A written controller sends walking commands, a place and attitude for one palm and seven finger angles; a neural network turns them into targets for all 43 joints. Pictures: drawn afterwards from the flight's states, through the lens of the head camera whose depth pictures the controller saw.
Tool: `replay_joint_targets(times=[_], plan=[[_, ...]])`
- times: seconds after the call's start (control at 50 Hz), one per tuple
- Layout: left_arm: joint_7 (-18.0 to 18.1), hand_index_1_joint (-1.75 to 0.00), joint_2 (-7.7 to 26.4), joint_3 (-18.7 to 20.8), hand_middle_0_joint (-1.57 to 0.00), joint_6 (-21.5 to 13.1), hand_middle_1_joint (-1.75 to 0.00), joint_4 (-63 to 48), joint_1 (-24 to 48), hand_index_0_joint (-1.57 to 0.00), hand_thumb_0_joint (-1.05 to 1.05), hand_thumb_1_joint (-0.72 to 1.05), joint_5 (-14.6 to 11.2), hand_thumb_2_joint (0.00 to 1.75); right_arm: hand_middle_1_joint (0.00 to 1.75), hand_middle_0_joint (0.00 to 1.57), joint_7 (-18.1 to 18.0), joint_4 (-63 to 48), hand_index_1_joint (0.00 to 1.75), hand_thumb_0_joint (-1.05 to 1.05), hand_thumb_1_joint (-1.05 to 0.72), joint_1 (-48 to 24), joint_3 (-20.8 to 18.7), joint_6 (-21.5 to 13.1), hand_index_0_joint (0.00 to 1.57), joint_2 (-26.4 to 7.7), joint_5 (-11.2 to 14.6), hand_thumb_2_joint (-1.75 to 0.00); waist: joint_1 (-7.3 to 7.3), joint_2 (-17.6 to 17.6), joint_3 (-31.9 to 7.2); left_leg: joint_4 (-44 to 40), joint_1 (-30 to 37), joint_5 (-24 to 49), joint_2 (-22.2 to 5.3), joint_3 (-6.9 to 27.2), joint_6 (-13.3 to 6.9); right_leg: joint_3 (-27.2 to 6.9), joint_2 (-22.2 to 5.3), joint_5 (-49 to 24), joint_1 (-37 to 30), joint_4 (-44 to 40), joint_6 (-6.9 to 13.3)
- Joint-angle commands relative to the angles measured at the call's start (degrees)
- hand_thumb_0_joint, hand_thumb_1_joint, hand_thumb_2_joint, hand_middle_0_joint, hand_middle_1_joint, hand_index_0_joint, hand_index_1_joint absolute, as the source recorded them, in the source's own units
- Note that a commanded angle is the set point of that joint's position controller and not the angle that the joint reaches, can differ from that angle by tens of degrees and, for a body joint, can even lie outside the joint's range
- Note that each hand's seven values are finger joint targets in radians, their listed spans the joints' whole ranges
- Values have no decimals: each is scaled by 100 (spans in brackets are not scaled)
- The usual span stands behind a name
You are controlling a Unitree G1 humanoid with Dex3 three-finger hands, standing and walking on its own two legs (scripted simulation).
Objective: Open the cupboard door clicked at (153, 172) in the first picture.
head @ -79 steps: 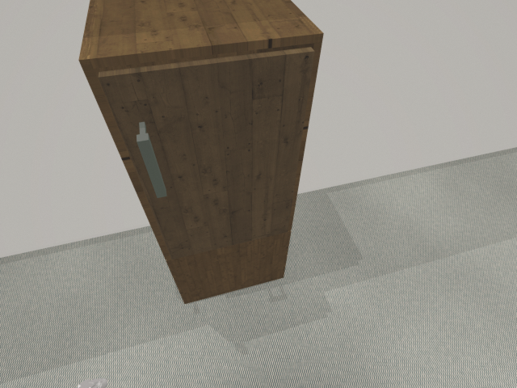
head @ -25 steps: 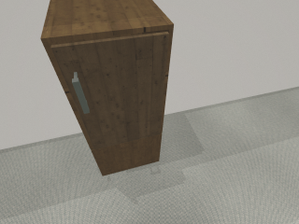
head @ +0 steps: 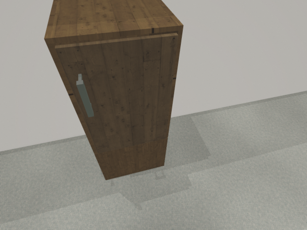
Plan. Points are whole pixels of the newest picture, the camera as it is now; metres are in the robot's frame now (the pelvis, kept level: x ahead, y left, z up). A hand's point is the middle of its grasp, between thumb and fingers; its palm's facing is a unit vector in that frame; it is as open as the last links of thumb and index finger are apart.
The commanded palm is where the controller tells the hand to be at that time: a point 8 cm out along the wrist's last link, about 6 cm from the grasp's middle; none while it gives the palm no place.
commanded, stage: shuffle to correct the standing spot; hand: left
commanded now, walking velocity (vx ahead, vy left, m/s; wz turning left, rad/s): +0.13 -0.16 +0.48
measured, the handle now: (85, 96) +0.52 +0.27 +0.03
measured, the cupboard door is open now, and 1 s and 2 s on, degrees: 0 0 0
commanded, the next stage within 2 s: come to a stop and stand still in 0.50 s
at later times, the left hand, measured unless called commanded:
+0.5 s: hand out of the picture -0.02 +0.12 -0.18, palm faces +0.23 -0.95 -0.23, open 7.4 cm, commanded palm none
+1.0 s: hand out of the picture +0.09 +0.09 -0.19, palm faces +0.30 -0.92 -0.26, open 7.3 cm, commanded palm none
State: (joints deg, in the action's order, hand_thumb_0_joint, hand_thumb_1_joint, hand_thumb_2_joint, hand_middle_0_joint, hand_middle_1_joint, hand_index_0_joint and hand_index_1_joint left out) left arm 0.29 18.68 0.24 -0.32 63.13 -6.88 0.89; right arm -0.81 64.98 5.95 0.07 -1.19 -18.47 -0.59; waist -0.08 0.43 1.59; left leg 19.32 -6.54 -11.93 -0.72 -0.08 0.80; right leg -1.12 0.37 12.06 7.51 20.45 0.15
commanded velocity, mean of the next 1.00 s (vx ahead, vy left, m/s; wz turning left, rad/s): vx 0.01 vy -0.06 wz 0.21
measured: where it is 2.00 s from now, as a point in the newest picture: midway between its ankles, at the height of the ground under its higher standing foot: outside the picture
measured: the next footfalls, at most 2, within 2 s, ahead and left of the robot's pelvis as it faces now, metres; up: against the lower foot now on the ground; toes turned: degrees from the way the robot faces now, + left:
left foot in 0.64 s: +0.14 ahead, +0.06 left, +0.00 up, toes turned +22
right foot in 0.98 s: +0.22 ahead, -0.22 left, +0.00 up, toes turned +10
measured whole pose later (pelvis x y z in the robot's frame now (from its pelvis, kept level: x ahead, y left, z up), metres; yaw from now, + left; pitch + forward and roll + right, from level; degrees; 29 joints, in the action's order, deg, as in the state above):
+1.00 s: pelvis +0.11 -0.10 -0.03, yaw +14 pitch -2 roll +2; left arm 2.5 10.2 2.2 0.4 57.3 -15.2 2.1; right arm -1.3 58.7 8.1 -3.5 1.8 -9.9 -0.9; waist -1.6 0.5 3.3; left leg 37.6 -17.6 -19.0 -4.3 -5.7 1.7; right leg 2.1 -5.5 17.5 18.0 36.8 -2.6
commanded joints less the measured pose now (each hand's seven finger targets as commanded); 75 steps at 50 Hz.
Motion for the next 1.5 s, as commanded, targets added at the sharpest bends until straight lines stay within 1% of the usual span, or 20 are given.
replay_joint_targets(times=[0.0, 0.22, 0.28, 0.32, 0.4, 0.52, 0.58, 0.6, 0.62, 0.64, 0.72, 0.92, 0.96, 1.0, 1.14, 1.32, 1.36, 1.38, 1.4, 1.48], plan=[[70, -30, 433, 63, -20, -17, -30, -152, -204, -20, 0, 90, -39, 90, 30, 20, -22, -230, 30, 0, -90, 100, -18, -23, 20, -435, -30, -90, -3, -32, -438, -192, 110, 926, -645, 547, -141, -248, -650, -623, -73, -159, -91], [-18, -30, 164, 221, -20, 117, -30, -434, -707, -20, 0, 90, 51, 90, 30, 20, -143, -324, 30, 0, -90, 805, -335, 83, 20, -686, -88, -90, 24, -767, 237, -18, -318, 553, -1262, 1988, -858, 314, -270, 714, 953, 1054, -119], [3, -30, 212, 351, -20, 94, -30, -369, -1375, -20, 0, 90, 65, 90, 30, 20, -174, -469, 30, 0, -90, 720, -340, 74, 20, -349, -63, -90, -266, -115, 68, 1091, -1668, 630, -674, 1075, -515, -50, -699, 186, -590, 247, 64], [88, -30, 508, 446, -20, 53, -30, -238, -2123, -20, 0, 90, 90, 90, 30, 20, -180, -740, 30, 0, -90, 274, -284, 72, 20, 99, -51, -90, -567, 1414, 158, 3326, -2823, -2160, 69, -216, -119, -1201, -2071, -1653, -1111, -463, 647], [170, -30, -67, 302, -20, -28, -30, -354, -1770, -20, 0, 90, 98, 90, 30, 20, -86, -634, 30, 0, -90, 481, -348, 122, 20, 370, -63, -90, -166, 213, 179, 4502, -2866, -1745, -322, -283, -77, -136, -1733, -2913, -952, -92, 1069], [209, -30, -228, 199, -20, -30, -30, -246, -1997, -20, 0, 90, 160, 90, 30, 20, -31, -752, 30, 0, -90, 406, -287, 140, 20, 663, -78, -90, -23, 751, 322, 2794, -1966, -1102, -193, -896, -200, 555, -1348, -3771, -351, 168, 859], [171, -30, -185, 209, -20, 24, -30, -298, -1848, -20, 0, 90, 56, 90, 30, 20, -143, -425, 30, 0, -90, 1500, -350, 71, 20, 443, -97, -90, 470, 690, -402, 1259, -331, 354, 22, -1029, -345, 910, -1020, -4548, -262, 1706, 499], [146, -30, -263, 195, -20, 18, -30, -324, -1934, -20, 0, 90, 2, 90, 30, 20, -191, -265, 30, 0, -90, 2120, -416, 32, 20, 145, -114, -90, 710, 137, -846, 892, 940, 1808, -619, -298, -561, 955, -874, -3229, 518, 2755, 232], [142, -30, -608, 152, -20, 4, -30, -443, -2113, -20, 0, 90, -96, 90, 30, 20, -251, -270, 30, 0, -90, 2360, -483, 0, 20, -339, -118, -90, 644, -1403, -1039, 636, 1715, 4482, -2347, 1864, -1460, 900, -194, 945, 1954, 4379, -122], [222, -30, -438, 181, -20, 38, -30, -511, -2076, -20, 0, 90, -39, 90, 30, 20, -277, -335, 30, 0, -90, 2152, -448, 50, 20, -421, -2, -90, 514, -880, -1053, 349, 1153, 5051, -2894, 2209, -1922, 83, -242, 2364, 1857, 4938, -52], [195, -30, -641, 217, -20, 236, -30, -363, -1891, -20, 0, 90, 57, 90, 30, 20, -307, -717, 30, 0, -90, 493, -242, -61, 20, 205, -24, -90, -150, -746, 529, -198, -1079, 3376, -1891, 605, -1234, -91, -695, 1526, 1487, 4106, -274], [197, -30, -583, 273, -20, 125, -30, -406, -2007, -20, 0, 90, 88, 90, 30, 20, -60, -914, 30, 0, -90, 234, -502, 225, 20, 81, -59, -90, -322, -679, -75, 972, -1169, 504, -948, -203, -500, 651, -406, -107, 420, 1091, -384], [235, -30, 328, 397, -20, -3, -30, -605, -1717, -20, 0, 90, 159, 90, 30, 20, -9, -1095, 30, 0, -90, 513, -447, 327, 20, 683, 2, -90, -143, 1610, 138, 2710, -1812, -1793, 100, -602, 61, -1553, -2042, -1339, 795, -242, 200], [244, -30, 541, 451, -20, 46, -30, -763, -1574, -20, 0, 90, 140, 90, 30, 20, 14, -1249, 30, 0, -90, 270, -512, 464, 20, 543, -49, -90, -245, 674, 160, 3997, -1794, -2107, 20, 101, -31, -1774, -2565, -1062, 1217, -534, 866], [375, -30, 313, 534, -20, 2, -30, -870, -1330, -20, 0, 90, 122, 90, 30, 20, 129, -1246, 30, 0, -90, 303, -515, 507, 20, 328, -112, -90, -280, 938, -173, 4721, -2476, -960, -21, 229, 186, -1091, -2096, -1052, 310, -127, 759], [219, -30, 473, 573, -20, 173, -30, -945, -1009, -20, 0, 90, 141, 90, 30, 20, 79, -1044, 30, 0, -90, 1067, -408, 258, 20, 502, 25, -90, -55, 1433, -335, 1089, -307, -697, 238, -524, 43, -754, -1542, 283, 1084, -97, 451], [190, -30, 115, 482, -20, 253, -30, -1024, -902, -20, 0, 90, 51, 90, 30, 20, 18, -902, 30, 0, -90, 1496, -422, 150, 20, 190, 18, -90, 142, 303, -376, 107, 527, -523, -237, 5, -55, -287, -982, 1099, 1901, 722, 67], [166, -30, -281, 417, -20, 290, -30, -1109, -893, -20, 0, 90, 14, 90, 30, 20, -5, -973, 30, 0, -90, 1449, -515, 122, 20, -266, -54, -90, 172, -1394, -54, -602, 106, -1006, -1394, 1573, -420, 320, -365, 1629, 2466, 1813, -238], [195, -30, -328, 387, -20, 311, -30, -1146, -737, -20, 0, 90, 47, 90, 30, 20, -27, -1118, 30, 0, -90, 1195, -515, 176, 20, -465, -60, -90, 141, -1589, 367, -1015, -959, -1218, -1898, 1933, -780, 214, -279, 1867, 2248, 2494, -277], [103, -30, -377, 360, -20, 309, -30, -644, -1111, -20, 0, 90, 84, 90, 30, 20, -134, -1085, 30, 0, -90, 456, -289, 105, 20, 90, -84, -90, -235, -1016, 565, -851, -1323, -611, -1078, 866, -846, 16, -327, 904, 1817, 3505, -213]])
